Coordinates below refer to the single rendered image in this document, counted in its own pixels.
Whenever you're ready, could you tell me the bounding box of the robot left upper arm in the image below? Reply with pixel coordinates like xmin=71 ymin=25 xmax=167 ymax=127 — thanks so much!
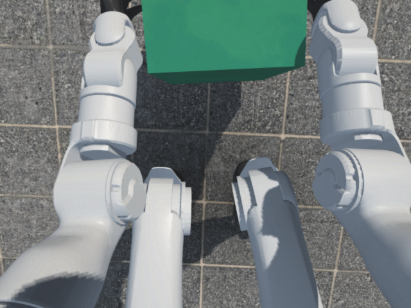
xmin=0 ymin=158 xmax=147 ymax=308

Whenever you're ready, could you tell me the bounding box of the left robot thigh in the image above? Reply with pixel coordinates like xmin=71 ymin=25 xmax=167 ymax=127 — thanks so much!
xmin=125 ymin=178 xmax=191 ymax=308

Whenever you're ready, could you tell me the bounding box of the left robot foot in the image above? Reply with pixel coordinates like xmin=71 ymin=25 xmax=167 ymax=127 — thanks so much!
xmin=172 ymin=169 xmax=184 ymax=182

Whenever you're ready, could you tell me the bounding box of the left robot forearm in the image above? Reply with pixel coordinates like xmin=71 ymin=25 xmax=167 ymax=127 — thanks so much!
xmin=53 ymin=11 xmax=143 ymax=207

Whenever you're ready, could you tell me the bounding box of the right robot forearm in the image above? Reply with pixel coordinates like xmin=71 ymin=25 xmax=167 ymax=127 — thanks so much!
xmin=308 ymin=0 xmax=411 ymax=165

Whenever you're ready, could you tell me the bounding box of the carton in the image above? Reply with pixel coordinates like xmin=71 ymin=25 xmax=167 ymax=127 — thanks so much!
xmin=141 ymin=0 xmax=308 ymax=85

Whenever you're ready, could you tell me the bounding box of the robot right hand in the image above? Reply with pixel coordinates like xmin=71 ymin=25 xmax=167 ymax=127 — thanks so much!
xmin=307 ymin=0 xmax=331 ymax=22

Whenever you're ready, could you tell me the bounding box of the robot right upper arm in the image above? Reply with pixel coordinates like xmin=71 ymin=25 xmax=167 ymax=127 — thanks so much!
xmin=312 ymin=148 xmax=411 ymax=308

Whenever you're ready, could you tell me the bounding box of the robot left hand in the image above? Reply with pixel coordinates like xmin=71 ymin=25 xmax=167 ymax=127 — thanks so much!
xmin=100 ymin=0 xmax=142 ymax=21

